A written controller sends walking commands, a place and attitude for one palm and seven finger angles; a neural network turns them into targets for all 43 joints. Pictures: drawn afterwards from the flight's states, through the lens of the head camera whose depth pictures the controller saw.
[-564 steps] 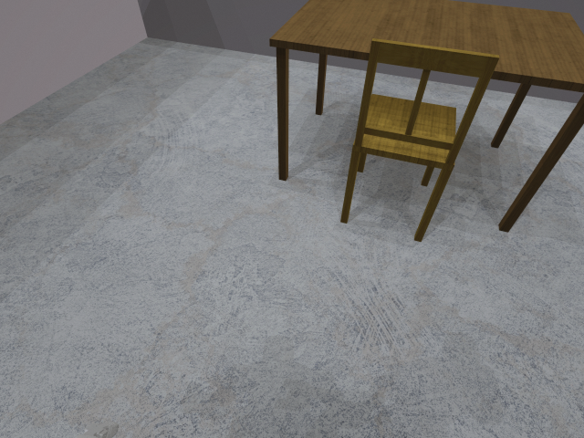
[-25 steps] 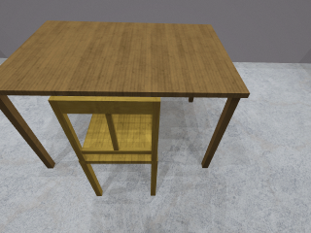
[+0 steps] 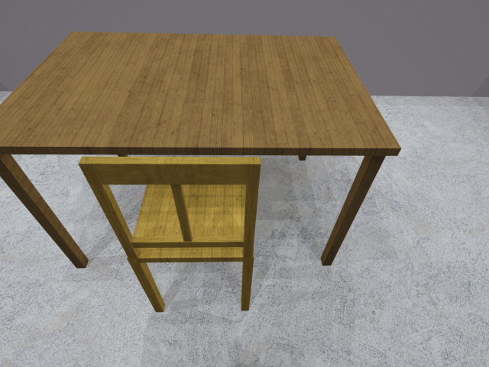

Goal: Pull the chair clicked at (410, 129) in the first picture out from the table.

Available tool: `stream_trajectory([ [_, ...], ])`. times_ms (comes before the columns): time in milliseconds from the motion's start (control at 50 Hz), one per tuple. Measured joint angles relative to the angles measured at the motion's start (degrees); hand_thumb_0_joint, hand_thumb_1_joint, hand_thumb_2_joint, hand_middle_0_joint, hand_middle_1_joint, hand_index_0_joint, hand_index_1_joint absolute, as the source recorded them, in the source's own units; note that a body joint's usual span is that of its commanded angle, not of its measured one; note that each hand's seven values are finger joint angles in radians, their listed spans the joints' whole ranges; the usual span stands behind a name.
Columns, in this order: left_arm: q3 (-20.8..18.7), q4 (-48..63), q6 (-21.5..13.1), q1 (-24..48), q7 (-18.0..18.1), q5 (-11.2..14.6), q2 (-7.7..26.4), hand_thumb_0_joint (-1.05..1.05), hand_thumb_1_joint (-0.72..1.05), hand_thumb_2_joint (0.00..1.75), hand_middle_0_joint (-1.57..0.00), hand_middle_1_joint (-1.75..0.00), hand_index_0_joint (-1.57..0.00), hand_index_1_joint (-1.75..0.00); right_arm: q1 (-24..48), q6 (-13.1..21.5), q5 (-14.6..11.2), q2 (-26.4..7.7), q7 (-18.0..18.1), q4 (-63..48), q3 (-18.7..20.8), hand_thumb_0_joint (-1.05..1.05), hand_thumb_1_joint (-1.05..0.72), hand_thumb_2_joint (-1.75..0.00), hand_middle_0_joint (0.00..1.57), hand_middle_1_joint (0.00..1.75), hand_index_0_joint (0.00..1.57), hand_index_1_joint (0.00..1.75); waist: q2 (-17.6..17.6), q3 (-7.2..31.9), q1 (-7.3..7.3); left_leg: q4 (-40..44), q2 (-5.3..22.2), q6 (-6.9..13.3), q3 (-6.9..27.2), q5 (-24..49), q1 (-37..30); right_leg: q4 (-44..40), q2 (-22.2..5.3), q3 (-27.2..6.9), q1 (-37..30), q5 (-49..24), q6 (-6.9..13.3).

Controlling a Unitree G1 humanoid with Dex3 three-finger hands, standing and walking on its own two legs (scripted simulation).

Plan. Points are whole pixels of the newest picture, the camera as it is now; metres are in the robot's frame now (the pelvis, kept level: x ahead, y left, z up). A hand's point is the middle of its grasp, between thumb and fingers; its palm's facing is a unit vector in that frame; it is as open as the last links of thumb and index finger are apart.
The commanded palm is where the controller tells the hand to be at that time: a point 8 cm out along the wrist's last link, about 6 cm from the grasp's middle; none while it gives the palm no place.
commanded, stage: come to a stop and stand still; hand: left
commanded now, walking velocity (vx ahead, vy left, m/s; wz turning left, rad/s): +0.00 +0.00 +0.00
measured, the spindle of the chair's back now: (182, 213) +0.49 +0.19 -0.13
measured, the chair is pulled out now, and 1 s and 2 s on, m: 0.00 0.00 0.00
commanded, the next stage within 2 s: look again from close up in 0.16 s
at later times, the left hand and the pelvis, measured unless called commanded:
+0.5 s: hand out of the picture +0.00 +0.17 -0.18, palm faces +0.03 -0.98 -0.21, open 7.4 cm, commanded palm none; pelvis +0.01 +0.00 -0.01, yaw +0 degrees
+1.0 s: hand out of the picture -0.01 +0.15 -0.18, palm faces +0.02 -0.98 -0.18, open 7.4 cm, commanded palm none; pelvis +0.00 -0.01 +0.00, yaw +0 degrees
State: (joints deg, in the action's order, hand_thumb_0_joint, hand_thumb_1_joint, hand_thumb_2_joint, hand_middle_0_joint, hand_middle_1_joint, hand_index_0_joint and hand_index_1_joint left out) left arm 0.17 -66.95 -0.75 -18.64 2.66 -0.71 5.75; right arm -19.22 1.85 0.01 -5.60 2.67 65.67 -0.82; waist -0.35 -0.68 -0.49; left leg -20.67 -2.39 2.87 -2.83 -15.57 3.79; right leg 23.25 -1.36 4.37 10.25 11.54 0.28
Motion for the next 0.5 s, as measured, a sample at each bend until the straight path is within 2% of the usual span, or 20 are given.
stream_trajectory([
  [260,-0.3,0.2,0.1,1.2,0.0,0.1,0.8,0.0,0.91,0.9,-0.2,-0.3,-0.2,-0.29,0.0,0.0,0.0,-0.9,0.1,0.3,0.1,0.0,-0.91,-0.9,0.2,0.3,0.2,0.3,0.5,-1.1,0.24,0.5,0.0,-0.1,0.1,-0.3,-0.9,0.0,0.0,0.0,-0.6,0.7,0.0],
  [380,0.6,1.7,-0.8,1.0,0.1,-0.1,1.3,0.0,0.91,0.9,-0.2,-0.3,-0.2,-0.29,0.3,-0.1,0.5,-2.4,-0.8,-3.4,0.1,0.0,-0.91,-0.9,0.2,0.3,0.2,0.3,1.7,-1.0,0.69,-6.2,0.5,0.1,-0.1,-3.5,3.8,4.7,0.2,0.0,3.1,2.6,0.2],
  [500,0.7,2.3,-0.4,0.9,-0.1,0.0,1.5,0.01,0.91,0.9,-0.2,-0.3,-0.2,-0.29,0.4,0.1,0.5,-3.1,-0.5,-3.7,-0.3,0.01,-0.91,-0.9,0.2,0.3,0.2,0.3,2.6,0.7,0.73,-7.3,0.2,0.2,-0.2,-4.7,2.7,6.8,-0.2,-0.2,2.6,4.3,0.0],
])
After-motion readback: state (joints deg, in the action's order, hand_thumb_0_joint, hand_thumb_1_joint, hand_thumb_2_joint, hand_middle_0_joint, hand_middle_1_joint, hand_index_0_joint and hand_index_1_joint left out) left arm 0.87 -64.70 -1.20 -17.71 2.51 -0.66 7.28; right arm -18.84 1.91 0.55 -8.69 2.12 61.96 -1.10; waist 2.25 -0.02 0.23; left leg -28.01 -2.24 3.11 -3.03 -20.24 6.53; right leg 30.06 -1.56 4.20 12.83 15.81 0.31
